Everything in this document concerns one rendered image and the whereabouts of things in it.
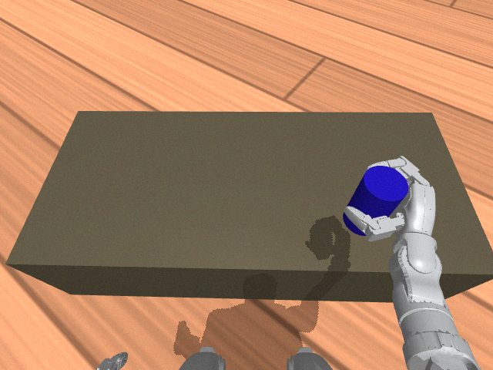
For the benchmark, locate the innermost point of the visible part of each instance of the can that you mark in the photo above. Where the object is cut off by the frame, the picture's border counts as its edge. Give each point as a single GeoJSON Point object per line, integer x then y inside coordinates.
{"type": "Point", "coordinates": [378, 194]}

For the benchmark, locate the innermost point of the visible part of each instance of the right robot hand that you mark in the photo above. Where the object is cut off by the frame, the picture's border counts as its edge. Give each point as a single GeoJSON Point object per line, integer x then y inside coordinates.
{"type": "Point", "coordinates": [415, 213]}

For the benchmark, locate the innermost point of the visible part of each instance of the right robot arm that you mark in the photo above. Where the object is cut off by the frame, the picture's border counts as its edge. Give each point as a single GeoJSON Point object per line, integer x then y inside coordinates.
{"type": "Point", "coordinates": [431, 340]}

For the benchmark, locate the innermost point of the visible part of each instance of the left robot hand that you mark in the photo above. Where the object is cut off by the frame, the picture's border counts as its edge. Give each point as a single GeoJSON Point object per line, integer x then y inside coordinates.
{"type": "Point", "coordinates": [115, 363]}

